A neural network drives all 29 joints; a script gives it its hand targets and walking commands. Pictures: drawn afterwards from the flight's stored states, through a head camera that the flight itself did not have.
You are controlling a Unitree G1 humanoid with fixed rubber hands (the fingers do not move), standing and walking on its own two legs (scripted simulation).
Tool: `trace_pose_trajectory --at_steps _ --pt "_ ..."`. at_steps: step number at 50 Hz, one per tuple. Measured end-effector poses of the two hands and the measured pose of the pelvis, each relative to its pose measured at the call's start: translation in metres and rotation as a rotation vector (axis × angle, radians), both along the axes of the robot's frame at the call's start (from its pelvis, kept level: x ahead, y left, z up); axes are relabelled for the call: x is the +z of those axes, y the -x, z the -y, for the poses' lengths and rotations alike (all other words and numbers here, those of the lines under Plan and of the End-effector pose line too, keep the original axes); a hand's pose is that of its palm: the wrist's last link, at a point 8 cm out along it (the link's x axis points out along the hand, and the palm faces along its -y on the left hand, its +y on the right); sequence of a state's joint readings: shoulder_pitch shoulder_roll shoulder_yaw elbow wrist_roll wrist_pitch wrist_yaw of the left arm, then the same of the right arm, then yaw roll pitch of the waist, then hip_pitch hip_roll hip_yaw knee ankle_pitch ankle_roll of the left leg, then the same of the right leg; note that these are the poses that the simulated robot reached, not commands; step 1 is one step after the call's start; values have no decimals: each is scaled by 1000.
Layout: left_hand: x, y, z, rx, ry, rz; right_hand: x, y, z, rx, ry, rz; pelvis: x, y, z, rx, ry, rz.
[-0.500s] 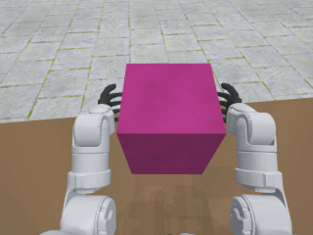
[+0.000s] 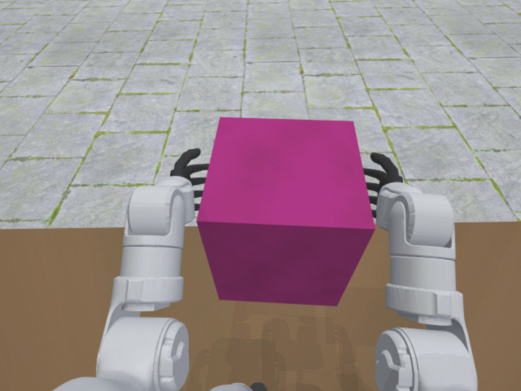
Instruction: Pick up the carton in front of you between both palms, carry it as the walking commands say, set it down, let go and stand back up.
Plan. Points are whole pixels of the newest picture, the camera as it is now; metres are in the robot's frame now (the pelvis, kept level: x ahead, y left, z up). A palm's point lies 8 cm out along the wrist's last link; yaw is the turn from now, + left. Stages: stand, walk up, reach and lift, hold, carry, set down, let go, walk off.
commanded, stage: carry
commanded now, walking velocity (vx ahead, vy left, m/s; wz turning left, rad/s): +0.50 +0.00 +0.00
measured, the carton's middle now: (281, 216) +0.37 +0.02 +0.05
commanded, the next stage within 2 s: none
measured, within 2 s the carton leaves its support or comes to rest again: neither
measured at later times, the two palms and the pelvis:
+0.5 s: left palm (237, 100) +0.66 +0.14 +0.09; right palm (376, 106) +0.65 -0.16 +0.09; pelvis +0.30 +0.01 -0.03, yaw +1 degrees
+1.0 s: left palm (242, 52) +0.95 +0.17 +0.06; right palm (346, 54) +0.97 -0.12 +0.05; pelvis +0.61 +0.00 -0.06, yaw +1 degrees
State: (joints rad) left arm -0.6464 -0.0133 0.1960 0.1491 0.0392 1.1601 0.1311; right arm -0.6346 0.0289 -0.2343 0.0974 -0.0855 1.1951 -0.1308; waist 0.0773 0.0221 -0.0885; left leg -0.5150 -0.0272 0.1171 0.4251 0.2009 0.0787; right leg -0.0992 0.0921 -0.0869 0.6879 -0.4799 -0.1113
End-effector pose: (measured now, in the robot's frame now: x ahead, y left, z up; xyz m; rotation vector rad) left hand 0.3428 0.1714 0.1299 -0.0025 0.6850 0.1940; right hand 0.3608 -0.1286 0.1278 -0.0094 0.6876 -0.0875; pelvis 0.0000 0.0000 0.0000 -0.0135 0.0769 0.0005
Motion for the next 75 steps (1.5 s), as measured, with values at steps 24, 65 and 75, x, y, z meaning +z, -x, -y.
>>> trace_pose_trajectory --at_steps 24,65,75 --pt "-46 -302 26 -87 28 25 -37 -274 27 -90 28 24 -28 -287 -8 16 -8 -19" --pt "-153 -794 -6 -131 24 -138 -148 -758 -8 -78 24 -137 -99 -785 -43 -1 8 -6" --pt "-132 -918 0 -98 46 -2 -123 -890 -2 -83 10 -3 -100 -907 -34 13 5 -27"
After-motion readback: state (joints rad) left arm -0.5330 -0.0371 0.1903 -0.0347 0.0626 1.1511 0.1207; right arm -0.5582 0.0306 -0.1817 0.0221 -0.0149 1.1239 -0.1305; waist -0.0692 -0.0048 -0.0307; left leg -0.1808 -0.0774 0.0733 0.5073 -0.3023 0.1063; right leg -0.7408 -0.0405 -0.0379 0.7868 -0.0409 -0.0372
